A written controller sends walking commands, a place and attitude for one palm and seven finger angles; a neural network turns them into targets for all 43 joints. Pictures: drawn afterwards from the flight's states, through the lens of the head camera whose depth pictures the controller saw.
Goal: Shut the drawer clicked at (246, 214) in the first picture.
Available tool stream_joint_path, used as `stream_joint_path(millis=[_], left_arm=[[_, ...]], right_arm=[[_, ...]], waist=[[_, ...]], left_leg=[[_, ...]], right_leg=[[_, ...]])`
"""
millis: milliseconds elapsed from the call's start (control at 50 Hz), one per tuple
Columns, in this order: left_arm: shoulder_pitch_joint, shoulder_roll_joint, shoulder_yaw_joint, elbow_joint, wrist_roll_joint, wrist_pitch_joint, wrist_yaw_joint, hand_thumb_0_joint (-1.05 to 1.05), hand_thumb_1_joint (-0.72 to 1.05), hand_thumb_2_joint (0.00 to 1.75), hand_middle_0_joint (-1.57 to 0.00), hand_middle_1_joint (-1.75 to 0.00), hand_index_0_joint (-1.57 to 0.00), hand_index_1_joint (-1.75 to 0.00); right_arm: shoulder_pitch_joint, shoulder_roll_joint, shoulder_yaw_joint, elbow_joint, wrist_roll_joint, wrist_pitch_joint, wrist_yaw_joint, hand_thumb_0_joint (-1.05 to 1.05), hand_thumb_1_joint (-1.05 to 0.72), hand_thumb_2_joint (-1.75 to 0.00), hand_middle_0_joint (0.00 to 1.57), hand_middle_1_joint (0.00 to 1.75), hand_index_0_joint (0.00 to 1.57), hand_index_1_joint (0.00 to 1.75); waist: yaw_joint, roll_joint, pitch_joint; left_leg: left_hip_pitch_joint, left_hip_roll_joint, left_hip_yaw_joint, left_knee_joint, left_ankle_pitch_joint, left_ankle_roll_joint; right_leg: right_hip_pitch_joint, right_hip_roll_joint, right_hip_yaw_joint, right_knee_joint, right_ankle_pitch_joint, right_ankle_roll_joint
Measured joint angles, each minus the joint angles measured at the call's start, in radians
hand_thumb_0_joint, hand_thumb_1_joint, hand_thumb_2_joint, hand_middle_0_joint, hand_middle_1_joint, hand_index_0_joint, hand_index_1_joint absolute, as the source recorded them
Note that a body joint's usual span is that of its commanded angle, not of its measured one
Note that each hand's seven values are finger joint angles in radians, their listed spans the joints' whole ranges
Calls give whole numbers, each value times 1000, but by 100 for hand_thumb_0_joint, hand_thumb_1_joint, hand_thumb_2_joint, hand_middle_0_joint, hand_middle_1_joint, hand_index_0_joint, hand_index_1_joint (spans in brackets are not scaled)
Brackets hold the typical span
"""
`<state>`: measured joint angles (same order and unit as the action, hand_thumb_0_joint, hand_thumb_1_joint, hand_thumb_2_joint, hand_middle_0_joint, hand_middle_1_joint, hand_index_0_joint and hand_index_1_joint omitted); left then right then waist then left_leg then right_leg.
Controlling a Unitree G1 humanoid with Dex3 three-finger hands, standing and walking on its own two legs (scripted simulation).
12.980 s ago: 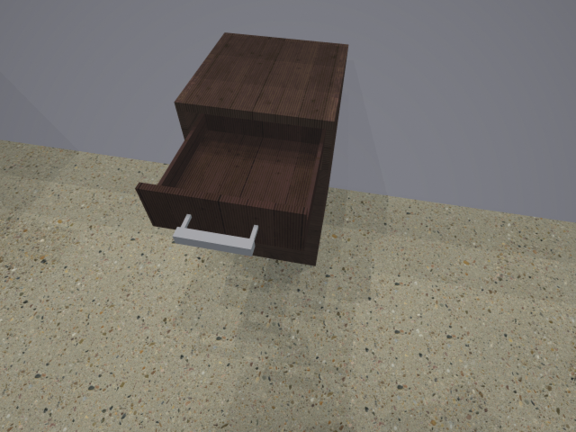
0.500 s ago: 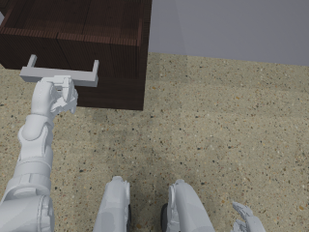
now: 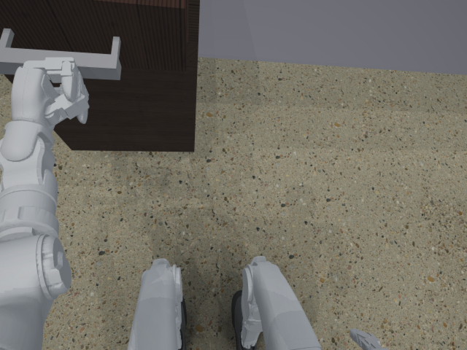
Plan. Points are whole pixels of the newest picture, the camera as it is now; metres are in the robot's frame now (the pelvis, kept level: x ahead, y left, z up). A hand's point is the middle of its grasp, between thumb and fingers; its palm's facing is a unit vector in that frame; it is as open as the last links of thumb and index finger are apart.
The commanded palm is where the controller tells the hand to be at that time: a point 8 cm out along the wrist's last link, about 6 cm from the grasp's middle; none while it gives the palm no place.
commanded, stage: push the drawer shut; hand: left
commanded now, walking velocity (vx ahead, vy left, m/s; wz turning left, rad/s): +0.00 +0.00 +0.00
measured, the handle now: (61, 51) +0.58 +0.26 +0.03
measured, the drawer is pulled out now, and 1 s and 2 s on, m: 0.08 0.00 0.00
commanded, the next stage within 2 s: pull the fist back off the drawer in 0.98 s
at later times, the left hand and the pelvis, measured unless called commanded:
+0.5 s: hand (89, 67) +0.56 +0.22 +0.03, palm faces +0.00 -1.00 -0.05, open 3.3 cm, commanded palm +0.56 +0.23 +0.03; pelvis +0.01 +0.00 +0.00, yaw -1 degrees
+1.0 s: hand (82, 52) +0.59 +0.23 +0.03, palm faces -0.01 -1.00 -0.07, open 3.1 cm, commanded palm +0.63 +0.21 +0.03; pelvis -0.01 +0.00 -0.02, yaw -2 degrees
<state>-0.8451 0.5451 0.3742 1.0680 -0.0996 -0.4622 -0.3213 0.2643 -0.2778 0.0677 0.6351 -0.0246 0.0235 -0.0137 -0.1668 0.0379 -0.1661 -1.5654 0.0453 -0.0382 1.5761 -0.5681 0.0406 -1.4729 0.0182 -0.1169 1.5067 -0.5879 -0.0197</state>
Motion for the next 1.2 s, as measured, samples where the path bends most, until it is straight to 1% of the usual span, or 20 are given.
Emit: stream_joint_path(millis=[300,520,620,760,840,900,980,1120,1200], left_arm=[[-125,63,26,61,50,36,30,1,81,93,-140,-160,-140,-160],[-173,92,43,76,71,60,36,5,84,94,-140,-160,-140,-160],[-211,121,47,109,85,68,35,5,82,93,-140,-160,-140,-160],[-291,177,44,147,108,86,34,6,80,93,-140,-160,-140,-160],[-317,206,50,151,119,93,10,5,76,94,-139,-160,-140,-160],[-340,224,42,156,126,110,7,3,72,94,-139,-160,-140,-160],[-378,245,13,167,132,135,14,3,68,94,-140,-160,-140,-160],[-431,290,-22,191,143,163,16,2,63,93,-140,-160,-140,-160],[-448,301,-32,191,147,176,18,2,62,93,-140,-160,-140,-160]], right_arm=[[19,8,14,-5,-18,26,14,1,-91,-89,20,30,20,30],[25,15,23,-9,-23,42,25,1,-91,-89,20,30,20,30],[28,15,30,-10,-26,43,25,1,-91,-89,20,30,20,30],[30,14,40,-13,-31,40,22,1,-91,-89,20,30,20,30],[37,14,45,-16,-32,43,20,1,-91,-89,20,30,20,30],[42,16,52,-15,-31,44,19,1,-91,-89,20,30,20,30],[48,21,60,-10,-32,38,14,1,-91,-89,20,30,20,30],[48,22,81,-3,-32,13,-2,1,-91,-89,20,30,21,30],[51,22,85,-5,-34,2,-5,1,-91,-89,20,30,21,30]], waist=[[-40,6,7],[-56,9,17],[-67,9,19],[-91,6,27],[-98,2,33],[-103,-1,35],[-111,-7,38],[-135,-12,43],[-144,-12,50]], left_leg=[[-48,3,-8,14,-5,2],[-52,10,-13,11,-10,0],[-64,12,-19,18,-11,-2],[-104,13,-29,41,-11,-5],[-125,14,-34,54,-10,-5],[-138,13,-38,61,-6,-5],[-155,10,-45,67,3,-5],[-183,8,-52,74,20,-1],[-191,7,-52,74,28,3]], right_leg=[[-42,5,-6,3,0,3],[-45,13,-10,-6,0,1],[-55,15,-15,-2,0,-1],[-90,17,-25,17,-1,-5],[-109,18,-29,27,1,-6],[-121,17,-34,32,5,-6],[-133,15,-40,36,12,-7],[-155,14,-47,37,30,-3],[-160,13,-47,33,40,1]])
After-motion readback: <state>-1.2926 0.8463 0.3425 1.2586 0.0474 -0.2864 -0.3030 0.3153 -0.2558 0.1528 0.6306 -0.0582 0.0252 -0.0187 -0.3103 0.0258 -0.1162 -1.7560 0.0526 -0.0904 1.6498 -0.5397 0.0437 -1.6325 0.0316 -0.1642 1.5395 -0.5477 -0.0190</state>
